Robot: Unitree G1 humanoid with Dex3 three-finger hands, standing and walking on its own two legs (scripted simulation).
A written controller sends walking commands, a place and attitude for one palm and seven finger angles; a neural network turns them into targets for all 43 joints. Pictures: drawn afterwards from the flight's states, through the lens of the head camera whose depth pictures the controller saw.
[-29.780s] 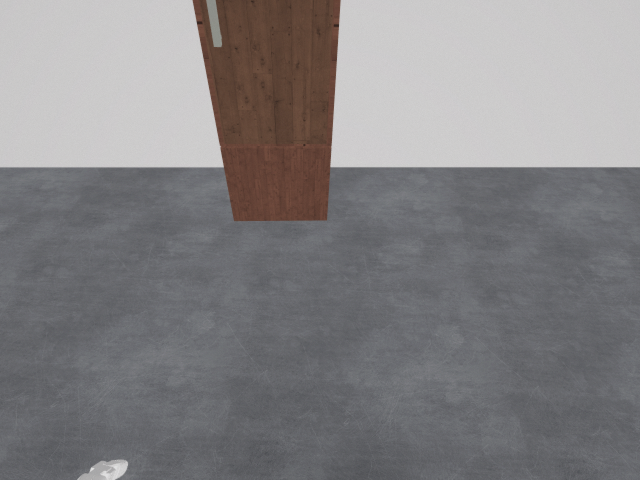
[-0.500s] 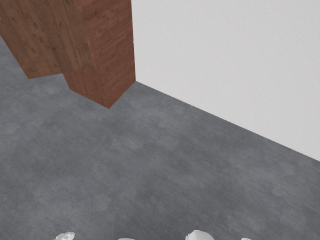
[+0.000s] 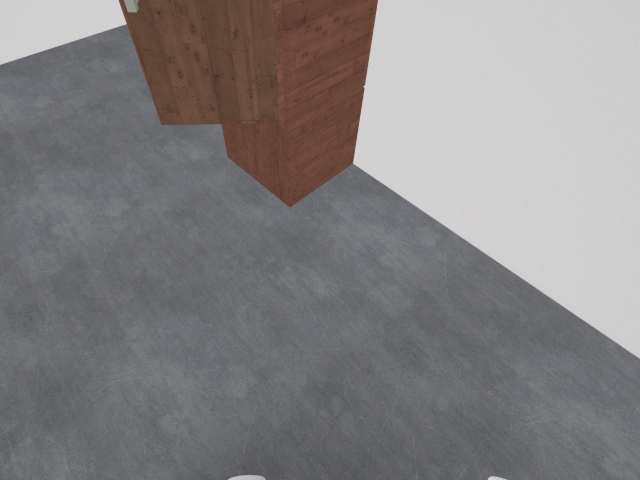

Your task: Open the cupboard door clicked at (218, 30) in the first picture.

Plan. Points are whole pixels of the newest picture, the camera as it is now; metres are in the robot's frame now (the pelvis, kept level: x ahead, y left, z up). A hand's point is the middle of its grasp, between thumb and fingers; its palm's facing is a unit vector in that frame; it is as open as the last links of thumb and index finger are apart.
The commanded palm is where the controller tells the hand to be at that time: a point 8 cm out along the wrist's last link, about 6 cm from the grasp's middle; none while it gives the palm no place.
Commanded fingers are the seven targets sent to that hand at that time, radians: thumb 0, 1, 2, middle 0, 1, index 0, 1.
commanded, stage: take the last steps up to it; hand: left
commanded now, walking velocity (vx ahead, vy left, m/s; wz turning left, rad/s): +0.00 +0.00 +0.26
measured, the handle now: out of the picture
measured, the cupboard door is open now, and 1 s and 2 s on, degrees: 49 49 49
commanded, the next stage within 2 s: come to a stop and stand still in 1.74 s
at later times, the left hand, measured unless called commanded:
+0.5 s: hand out of the picture +0.00 +0.19 -0.14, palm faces +0.21 -0.95 -0.22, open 7.4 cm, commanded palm none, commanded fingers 0.00 0.90 0.90 -0.20 -0.30 -0.20 -0.30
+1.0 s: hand (124, 359) +0.28 +0.32 -0.13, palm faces +0.16 -0.96 -0.22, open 7.4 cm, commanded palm none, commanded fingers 0.00 0.90 0.90 -0.20 -0.30 -0.20 -0.30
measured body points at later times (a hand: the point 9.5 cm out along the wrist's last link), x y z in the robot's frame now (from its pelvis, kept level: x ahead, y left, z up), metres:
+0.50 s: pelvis +0.05 +0.01 +0.02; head +0.08 +0.00 +0.47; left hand -0.01 +0.24 -0.12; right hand +0.16 -0.23 -0.13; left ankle +0.07 +0.17 -0.65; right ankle +0.00 -0.14 -0.72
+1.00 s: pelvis +0.20 +0.11 +0.01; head +0.22 +0.09 +0.46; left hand +0.27 +0.37 -0.11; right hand +0.23 -0.12 -0.15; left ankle +0.15 +0.20 -0.72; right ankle +0.29 +0.03 -0.70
